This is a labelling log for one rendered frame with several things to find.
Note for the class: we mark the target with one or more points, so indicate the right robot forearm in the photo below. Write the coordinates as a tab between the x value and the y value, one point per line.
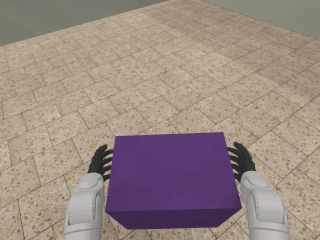
266	212

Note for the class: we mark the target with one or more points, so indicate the carton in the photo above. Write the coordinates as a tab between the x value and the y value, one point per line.
172	181

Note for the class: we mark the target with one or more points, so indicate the left robot forearm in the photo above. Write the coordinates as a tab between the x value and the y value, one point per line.
84	211

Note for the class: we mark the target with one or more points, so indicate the right robot hand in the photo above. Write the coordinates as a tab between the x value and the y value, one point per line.
244	160

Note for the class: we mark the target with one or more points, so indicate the left robot hand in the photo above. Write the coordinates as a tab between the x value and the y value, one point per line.
98	161

